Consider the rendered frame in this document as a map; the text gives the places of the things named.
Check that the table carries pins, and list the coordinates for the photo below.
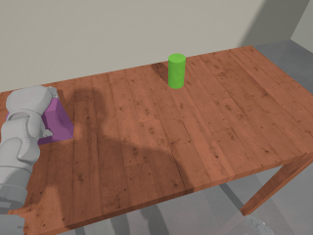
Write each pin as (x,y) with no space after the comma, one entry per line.
(138,142)

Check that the left robot hand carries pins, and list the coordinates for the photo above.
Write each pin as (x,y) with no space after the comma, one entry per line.
(35,98)

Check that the sponge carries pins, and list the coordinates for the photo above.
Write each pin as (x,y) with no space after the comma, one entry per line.
(56,120)

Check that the right robot hand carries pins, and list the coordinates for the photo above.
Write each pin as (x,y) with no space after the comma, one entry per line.
(258,225)

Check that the left robot upper arm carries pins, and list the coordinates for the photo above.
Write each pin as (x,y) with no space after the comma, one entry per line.
(11,224)

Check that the left robot forearm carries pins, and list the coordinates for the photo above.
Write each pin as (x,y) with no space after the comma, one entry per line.
(19,151)

